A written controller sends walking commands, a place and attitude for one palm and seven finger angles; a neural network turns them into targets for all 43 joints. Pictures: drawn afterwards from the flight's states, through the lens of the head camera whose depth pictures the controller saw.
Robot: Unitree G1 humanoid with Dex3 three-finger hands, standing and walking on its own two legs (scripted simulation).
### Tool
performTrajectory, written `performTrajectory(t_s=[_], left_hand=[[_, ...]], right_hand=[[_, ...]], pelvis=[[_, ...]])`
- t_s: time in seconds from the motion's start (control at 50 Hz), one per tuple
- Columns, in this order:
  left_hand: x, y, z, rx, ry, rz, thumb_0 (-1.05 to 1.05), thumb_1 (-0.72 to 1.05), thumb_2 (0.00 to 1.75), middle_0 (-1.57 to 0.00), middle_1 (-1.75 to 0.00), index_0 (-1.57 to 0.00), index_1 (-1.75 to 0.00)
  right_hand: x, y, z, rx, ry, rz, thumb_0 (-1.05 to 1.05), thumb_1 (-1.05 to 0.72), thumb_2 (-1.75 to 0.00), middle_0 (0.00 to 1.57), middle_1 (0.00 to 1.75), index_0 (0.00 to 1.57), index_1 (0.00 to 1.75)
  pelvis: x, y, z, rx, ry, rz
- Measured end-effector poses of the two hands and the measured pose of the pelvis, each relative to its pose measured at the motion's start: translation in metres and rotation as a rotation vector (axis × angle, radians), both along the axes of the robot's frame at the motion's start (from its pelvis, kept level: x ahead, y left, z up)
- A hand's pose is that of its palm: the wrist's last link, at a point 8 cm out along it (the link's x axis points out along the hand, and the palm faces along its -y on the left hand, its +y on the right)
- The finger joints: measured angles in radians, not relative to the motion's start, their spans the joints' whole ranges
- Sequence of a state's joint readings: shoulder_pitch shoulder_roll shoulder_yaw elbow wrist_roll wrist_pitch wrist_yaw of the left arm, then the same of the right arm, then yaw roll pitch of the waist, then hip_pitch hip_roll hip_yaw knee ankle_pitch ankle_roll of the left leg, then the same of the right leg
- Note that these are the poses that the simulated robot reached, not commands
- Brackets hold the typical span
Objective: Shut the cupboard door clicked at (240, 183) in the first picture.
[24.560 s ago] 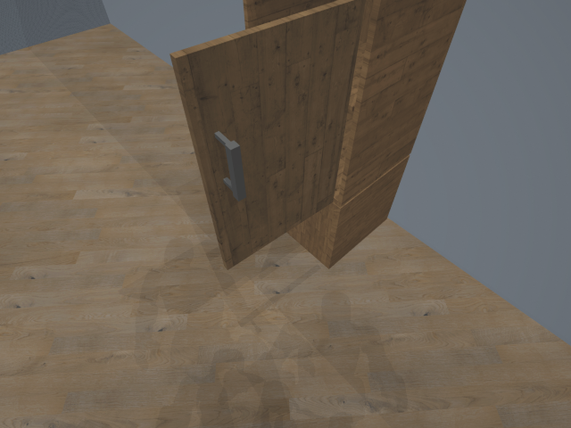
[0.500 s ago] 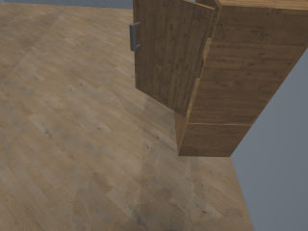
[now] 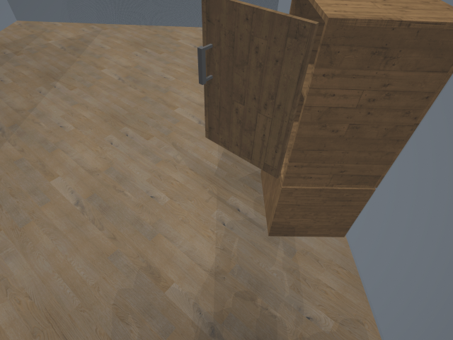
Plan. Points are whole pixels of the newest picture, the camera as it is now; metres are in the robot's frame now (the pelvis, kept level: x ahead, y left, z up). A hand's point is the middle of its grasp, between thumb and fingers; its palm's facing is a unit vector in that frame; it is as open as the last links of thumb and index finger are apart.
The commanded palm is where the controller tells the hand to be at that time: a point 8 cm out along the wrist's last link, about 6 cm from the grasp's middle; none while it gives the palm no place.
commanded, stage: let the arm hang, fingers relaxed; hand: left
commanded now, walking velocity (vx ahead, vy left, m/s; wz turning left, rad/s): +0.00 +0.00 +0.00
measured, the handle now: (205, 64) +0.99 +0.14 +0.03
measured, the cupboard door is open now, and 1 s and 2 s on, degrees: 50 50 50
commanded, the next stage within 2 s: look to check the result in 0.12 s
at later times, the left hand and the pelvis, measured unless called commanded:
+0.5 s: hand out of the picture +0.02 +0.21 -0.17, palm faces +0.02 -0.96 -0.26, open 7.4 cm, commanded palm none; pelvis +0.00 +0.00 +0.00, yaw +0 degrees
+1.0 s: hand out of the picture +0.07 +0.22 -0.17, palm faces +0.07 -0.96 -0.29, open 7.4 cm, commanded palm none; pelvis +0.01 -0.01 +0.00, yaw +4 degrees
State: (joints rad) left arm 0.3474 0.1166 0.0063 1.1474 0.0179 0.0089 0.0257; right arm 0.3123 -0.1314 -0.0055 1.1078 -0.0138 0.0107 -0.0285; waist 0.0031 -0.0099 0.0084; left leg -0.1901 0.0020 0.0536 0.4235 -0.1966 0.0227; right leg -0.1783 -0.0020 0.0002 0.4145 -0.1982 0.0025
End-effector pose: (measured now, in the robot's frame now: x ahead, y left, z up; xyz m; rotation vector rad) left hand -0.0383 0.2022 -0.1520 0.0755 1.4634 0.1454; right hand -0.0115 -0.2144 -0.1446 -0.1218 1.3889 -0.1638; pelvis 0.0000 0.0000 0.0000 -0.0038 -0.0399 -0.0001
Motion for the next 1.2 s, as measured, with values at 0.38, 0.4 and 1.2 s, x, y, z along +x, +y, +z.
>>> performTrajectory(t_s=[0.38,0.4,1.2], left_hand=[[0.033,0.042,0.01,0.093,-0.067,-0.039,0.0,0.9,0.9,-0.2,-0.3,-0.2,-0.3],[0.035,0.045,0.011,0.1,-0.072,-0.042,0.0,0.9,0.9,-0.2,-0.3,-0.2,-0.3],[0.056,0.056,-0.006,0.111,-0.157,0.121,0.0,0.9,0.9,-0.2,-0.3,-0.2,-0.3]], right_hand=[[0.001,-0.021,0.003,-0.041,0.005,0.005,0.0,-0.91,-0.9,0.2,0.3,0.2,0.3],[0.002,-0.023,0.004,-0.045,0.004,0.007,0.0,-0.91,-0.9,0.2,0.3,0.2,0.3],[0.092,-0.013,0.0,-0.051,-0.061,0.222,0.0,-0.91,-0.9,0.2,0.3,0.2,0.3]], pelvis=[[-0.002,0.002,0.001,0.002,0.004,0.003],[-0.001,0.002,0.001,0.002,0.004,0.003],[0.005,0.003,-0.015,-0.007,0.017,0.194]])
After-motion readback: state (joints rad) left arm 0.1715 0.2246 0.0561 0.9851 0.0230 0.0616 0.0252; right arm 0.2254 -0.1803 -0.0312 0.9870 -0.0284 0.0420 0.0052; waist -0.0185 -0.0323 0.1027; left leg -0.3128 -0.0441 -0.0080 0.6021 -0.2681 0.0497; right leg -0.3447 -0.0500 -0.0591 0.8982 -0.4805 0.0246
